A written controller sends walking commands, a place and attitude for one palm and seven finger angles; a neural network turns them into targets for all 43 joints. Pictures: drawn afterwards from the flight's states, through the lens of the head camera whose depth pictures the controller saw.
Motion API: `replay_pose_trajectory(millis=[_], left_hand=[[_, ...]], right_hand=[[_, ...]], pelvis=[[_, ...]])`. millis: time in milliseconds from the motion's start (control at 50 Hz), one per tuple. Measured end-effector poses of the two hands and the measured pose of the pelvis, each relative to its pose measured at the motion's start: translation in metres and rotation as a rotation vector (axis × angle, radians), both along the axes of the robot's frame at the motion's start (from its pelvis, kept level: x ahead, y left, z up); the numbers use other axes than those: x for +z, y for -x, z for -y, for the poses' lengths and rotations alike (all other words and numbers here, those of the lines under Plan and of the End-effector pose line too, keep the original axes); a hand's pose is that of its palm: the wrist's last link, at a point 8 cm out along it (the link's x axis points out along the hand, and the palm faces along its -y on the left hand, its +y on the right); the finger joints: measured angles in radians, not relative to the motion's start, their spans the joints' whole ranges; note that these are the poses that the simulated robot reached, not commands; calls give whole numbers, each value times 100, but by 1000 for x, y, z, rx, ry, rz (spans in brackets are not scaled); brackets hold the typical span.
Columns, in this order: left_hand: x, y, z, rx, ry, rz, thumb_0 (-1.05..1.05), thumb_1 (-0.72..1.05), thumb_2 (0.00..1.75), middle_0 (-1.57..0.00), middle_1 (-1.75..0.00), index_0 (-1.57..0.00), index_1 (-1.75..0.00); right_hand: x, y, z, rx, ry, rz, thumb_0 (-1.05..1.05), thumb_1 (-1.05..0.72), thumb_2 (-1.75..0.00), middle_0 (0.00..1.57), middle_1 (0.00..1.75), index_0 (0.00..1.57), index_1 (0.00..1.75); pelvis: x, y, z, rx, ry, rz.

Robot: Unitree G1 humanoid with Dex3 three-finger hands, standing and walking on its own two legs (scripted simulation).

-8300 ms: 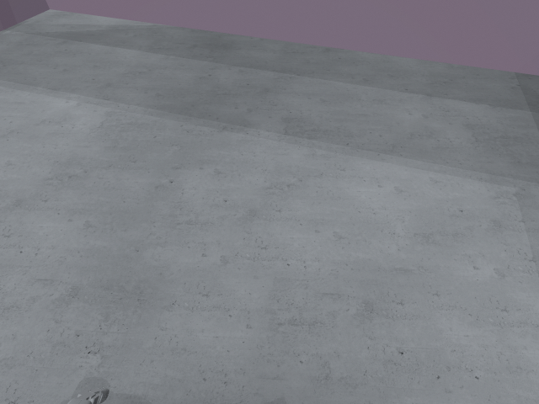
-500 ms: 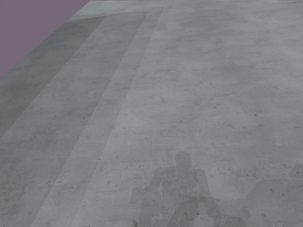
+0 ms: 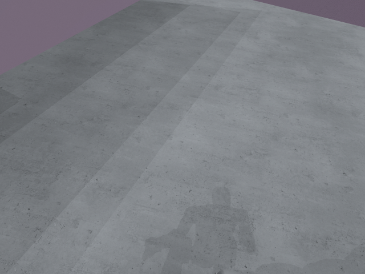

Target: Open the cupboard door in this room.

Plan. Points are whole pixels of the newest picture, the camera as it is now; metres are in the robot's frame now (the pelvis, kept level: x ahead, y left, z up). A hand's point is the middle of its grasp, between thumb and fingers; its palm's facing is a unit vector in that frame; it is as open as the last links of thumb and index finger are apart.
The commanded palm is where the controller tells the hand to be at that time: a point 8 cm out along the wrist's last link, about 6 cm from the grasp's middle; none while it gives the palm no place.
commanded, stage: turn or walk to find it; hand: left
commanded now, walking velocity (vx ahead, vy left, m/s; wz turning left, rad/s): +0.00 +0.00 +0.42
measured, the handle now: out of the picture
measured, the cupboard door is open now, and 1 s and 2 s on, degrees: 0 0 0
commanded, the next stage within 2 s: stand and wait in 1.22 s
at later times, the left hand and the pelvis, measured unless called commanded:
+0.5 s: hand out of the picture +0.01 +0.15 -0.15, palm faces +0.23 -0.94 -0.27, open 7.4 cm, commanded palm none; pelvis -0.03 -0.05 +0.00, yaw +14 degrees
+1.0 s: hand out of the picture -0.10 +0.21 -0.17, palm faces +0.46 -0.85 -0.26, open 7.4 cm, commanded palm none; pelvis -0.06 -0.01 +0.00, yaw +25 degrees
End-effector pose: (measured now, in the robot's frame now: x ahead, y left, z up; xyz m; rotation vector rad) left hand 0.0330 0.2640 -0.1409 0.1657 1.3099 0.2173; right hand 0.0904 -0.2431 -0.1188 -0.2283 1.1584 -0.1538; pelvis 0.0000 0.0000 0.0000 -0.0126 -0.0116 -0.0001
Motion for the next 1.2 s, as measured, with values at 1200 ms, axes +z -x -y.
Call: replay_pose_trajectory(millis=[1200], left_hand=[[25, 128, 51, 426, -102, 183, 0, 91, 90, -20, -30, -20, -29]], right_hand=[[-43, -5, -5, 435, -62, -133, 0, -91, -89, 20, 30, 20, 30]], pelvis=[[-10, 63, 48, 543, -33, -11]])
